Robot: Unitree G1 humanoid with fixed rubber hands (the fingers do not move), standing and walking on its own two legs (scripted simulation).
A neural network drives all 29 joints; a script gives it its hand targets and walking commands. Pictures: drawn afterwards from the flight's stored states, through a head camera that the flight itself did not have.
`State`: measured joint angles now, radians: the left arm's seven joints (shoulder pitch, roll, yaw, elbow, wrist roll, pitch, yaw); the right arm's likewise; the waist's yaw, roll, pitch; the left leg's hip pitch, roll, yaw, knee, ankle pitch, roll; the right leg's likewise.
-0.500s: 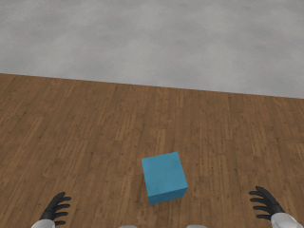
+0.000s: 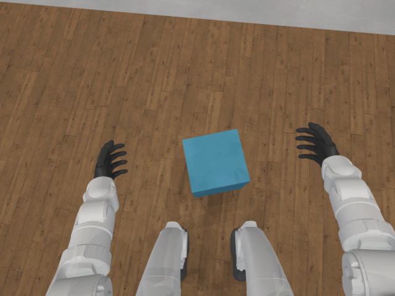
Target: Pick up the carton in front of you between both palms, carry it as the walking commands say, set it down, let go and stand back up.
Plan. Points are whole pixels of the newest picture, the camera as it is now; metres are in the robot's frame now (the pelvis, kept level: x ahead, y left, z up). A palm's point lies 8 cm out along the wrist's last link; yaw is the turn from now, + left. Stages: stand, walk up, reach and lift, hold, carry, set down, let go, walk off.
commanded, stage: reach and lift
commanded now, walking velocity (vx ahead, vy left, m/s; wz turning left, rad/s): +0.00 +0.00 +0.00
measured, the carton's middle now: (214, 166) +0.44 -0.01 -0.57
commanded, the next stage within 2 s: none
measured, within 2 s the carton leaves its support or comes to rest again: neither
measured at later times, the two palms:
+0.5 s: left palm (143, 144) +0.42 +0.18 -0.18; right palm (284, 116) +0.49 -0.19 -0.18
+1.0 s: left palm (161, 167) +0.41 +0.18 -0.43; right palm (265, 150) +0.47 -0.19 -0.44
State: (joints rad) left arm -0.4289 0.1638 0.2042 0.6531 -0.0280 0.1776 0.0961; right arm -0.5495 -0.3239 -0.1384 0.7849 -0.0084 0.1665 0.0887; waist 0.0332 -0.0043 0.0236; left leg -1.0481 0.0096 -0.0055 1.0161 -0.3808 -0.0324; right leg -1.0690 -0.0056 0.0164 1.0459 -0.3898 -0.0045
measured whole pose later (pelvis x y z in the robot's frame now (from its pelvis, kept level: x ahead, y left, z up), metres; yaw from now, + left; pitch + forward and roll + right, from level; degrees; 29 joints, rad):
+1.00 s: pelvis -0.06 -0.01 -0.27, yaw +3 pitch +44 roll +5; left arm -1.08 0.17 0.23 0.82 -0.19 0.05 0.18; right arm -1.30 -0.44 -0.05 1.06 0.13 0.09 -0.02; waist 0.04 0.01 0.14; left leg -2.20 -0.04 -0.03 1.95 -0.52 -0.09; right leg -2.25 0.04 0.05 2.00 -0.53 -0.01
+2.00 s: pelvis -0.08 +0.00 -0.32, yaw +4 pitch +39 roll +4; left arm -1.35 0.12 0.34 1.06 -0.08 0.05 0.20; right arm -1.48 -0.34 -0.02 1.26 0.08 0.08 -0.06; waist 0.01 0.05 0.25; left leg -2.28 -0.10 -0.04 2.12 -0.52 -0.11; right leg -2.32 0.02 0.05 2.17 -0.53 0.00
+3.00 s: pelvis -0.04 +0.01 -0.12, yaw -1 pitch +36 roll +0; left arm -0.76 -0.18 0.49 0.56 0.18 0.25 0.13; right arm -0.77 -0.02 -0.29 0.73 -0.19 0.39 -0.09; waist 0.04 0.04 -0.25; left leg -1.65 -0.13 -0.11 1.51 -0.49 -0.06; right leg -1.66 0.09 0.10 1.51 -0.48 0.05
